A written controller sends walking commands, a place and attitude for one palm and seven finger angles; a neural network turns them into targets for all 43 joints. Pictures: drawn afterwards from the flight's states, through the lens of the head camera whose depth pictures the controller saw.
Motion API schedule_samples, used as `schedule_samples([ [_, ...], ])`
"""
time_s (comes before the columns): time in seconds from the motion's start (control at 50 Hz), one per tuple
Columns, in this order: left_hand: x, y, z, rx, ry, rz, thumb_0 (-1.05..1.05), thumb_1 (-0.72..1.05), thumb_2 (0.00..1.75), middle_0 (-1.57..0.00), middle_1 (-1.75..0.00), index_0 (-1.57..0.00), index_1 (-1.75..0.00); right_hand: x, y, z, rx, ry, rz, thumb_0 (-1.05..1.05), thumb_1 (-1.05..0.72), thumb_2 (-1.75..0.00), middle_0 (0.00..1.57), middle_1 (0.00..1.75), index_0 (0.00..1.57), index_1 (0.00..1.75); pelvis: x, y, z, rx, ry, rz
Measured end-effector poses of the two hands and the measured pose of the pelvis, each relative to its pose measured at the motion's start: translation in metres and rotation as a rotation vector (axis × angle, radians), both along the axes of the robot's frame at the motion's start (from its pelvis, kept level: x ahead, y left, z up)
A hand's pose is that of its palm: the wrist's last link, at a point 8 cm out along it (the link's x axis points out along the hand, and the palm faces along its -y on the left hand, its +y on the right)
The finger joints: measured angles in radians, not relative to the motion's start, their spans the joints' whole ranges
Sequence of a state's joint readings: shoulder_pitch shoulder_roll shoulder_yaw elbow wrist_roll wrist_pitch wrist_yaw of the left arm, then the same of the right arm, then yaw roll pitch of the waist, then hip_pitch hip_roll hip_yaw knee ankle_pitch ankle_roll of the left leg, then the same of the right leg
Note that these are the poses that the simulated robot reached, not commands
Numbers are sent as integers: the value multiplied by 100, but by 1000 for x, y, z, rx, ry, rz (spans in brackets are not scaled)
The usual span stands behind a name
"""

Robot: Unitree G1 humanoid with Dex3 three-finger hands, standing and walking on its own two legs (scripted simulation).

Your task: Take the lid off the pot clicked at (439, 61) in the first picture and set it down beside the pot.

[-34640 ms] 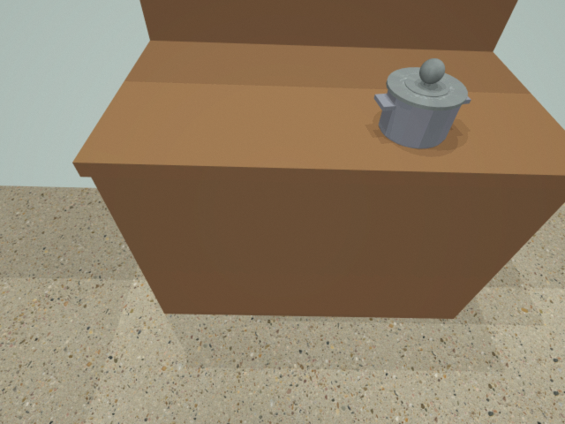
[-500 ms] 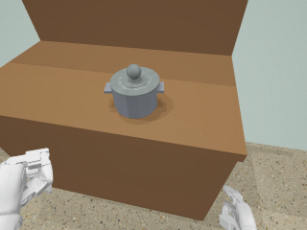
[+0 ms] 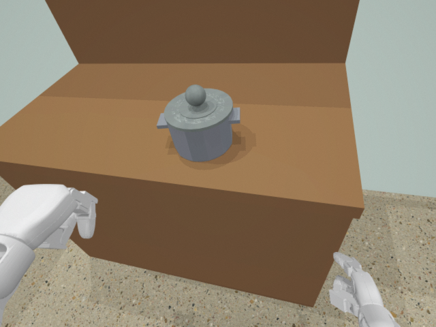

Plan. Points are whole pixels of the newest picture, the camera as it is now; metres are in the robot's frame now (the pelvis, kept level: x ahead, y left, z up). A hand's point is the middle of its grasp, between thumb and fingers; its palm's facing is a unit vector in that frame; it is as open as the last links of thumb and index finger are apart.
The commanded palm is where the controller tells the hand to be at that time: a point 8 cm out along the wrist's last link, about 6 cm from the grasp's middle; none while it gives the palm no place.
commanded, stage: reach forward and open the fingers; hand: left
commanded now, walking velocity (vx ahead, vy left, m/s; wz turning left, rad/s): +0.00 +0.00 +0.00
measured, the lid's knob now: (195, 95) +0.57 +0.13 +0.15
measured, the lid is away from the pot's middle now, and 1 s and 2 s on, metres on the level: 0.01 0.01 0.01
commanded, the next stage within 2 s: move the open hand above the knob in 0.84 s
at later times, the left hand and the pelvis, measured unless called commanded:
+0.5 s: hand (56, 186) +0.26 +0.27 +0.20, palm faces -0.07 +0.04 -1.00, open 9.0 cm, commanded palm +0.22 +0.26 +0.27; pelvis -0.03 +0.02 +0.00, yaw +0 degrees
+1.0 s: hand (64, 154) +0.29 +0.26 +0.23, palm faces -0.03 +0.05 -1.00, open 10.0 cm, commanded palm +0.26 +0.26 +0.30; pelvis -0.03 +0.02 +0.00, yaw +0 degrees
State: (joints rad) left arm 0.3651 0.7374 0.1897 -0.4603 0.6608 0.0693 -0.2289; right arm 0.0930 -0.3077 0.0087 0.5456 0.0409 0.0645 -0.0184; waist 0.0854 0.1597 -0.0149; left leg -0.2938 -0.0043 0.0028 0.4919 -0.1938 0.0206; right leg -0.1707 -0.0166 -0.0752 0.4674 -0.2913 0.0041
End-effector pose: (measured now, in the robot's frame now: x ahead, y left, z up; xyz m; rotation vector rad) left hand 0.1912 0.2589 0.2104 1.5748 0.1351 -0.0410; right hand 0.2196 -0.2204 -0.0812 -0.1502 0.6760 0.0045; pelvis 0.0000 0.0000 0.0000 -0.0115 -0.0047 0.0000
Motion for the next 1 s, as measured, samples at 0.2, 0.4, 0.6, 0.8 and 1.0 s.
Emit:
schedule_samples([
  [0.2, 17, 2, 20, 26, 49, -105, 0, 20, 134, -108, -73, -108, -74, -13, 12, 3, -6, 2, 29, 1, -91, -90, 20, 30, 19, 30, -15, 4, 3, -8, -19, 14],
  [0.4, 39, 10, 34, 20, -12, -135, 0, -10, 146, -96, -38, -96, -39, -40, 20, -1, -12, 42, 18, 1, -91, -90, 20, 30, 20, 30, -28, 17, 3, -10, -27, 3],
  [0.6, 56, 14, 49, 17, -68, -139, 0, -30, 155, -88, -14, -88, -14, -50, 32, -1, -4, 37, 15, 1, -91, -90, 20, 30, 19, 30, -35, 28, 1, -6, -34, -5],
  [0.8, 71, 13, 70, 34, -112, -117, 0, -35, 159, -87, -9, -87, -9, -48, 41, -1, 13, 32, 35, 1, -91, -90, 20, 30, 20, 30, -37, 29, 0, -3, -32, -6],
  [1.0, 83, 3, 72, 35, -79, -102, 0, -37, 163, -88, -8, -88, -9, -45, 32, -4, 14, 43, 37, 1, -91, -90, 20, 30, 20, 30, -33, 22, 0, 0, -24, -3],
])
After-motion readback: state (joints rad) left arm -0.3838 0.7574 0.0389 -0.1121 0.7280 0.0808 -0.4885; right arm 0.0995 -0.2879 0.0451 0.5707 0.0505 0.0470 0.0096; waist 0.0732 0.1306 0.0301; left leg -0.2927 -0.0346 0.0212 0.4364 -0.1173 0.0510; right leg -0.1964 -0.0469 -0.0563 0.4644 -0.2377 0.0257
